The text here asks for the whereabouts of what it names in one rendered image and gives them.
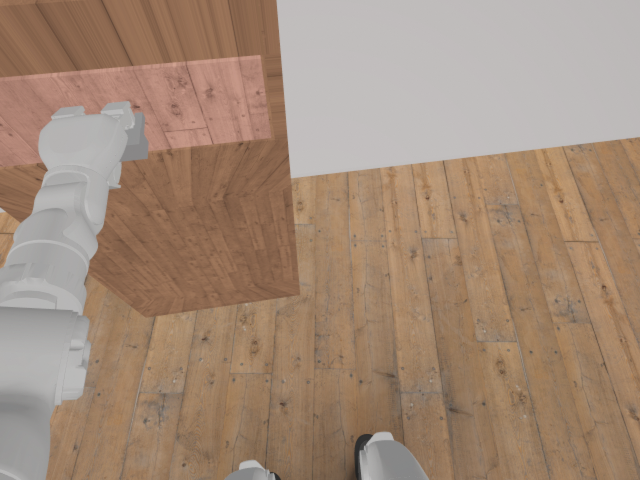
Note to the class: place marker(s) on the robot right thigh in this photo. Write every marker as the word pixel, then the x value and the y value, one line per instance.
pixel 389 460

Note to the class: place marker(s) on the drawer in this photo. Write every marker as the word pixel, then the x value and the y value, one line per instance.
pixel 185 104

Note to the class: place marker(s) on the robot left upper arm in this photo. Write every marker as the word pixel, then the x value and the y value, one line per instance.
pixel 44 355

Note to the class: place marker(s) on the right robot shin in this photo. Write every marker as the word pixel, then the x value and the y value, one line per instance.
pixel 380 436

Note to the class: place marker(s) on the handle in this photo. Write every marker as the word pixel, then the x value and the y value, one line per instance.
pixel 137 144

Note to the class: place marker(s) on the cabinet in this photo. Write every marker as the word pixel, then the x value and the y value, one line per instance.
pixel 190 228

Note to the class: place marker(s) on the robot left hand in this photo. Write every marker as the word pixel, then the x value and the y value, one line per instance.
pixel 95 141

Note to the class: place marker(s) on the robot left forearm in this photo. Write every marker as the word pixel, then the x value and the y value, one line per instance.
pixel 49 259

